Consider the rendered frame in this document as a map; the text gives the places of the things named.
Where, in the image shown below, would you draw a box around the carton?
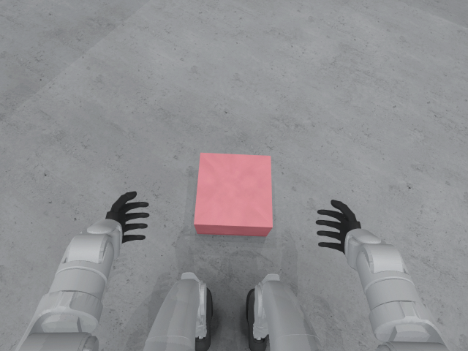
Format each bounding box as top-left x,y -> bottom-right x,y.
194,153 -> 273,237

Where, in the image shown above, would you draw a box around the right robot foot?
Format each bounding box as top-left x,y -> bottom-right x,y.
246,288 -> 267,351

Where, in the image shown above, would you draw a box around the robot left hand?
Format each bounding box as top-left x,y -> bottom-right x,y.
106,192 -> 149,243

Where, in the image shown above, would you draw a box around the robot left upper arm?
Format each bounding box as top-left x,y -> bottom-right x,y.
18,332 -> 99,351

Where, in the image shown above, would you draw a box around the robot right hand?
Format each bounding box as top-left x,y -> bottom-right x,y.
316,200 -> 361,254

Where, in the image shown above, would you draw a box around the robot right forearm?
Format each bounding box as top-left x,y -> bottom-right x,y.
344,228 -> 452,351

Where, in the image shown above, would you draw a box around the robot right thigh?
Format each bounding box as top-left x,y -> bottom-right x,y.
254,281 -> 323,351

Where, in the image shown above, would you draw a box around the robot left forearm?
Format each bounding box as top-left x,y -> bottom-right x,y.
15,219 -> 122,351

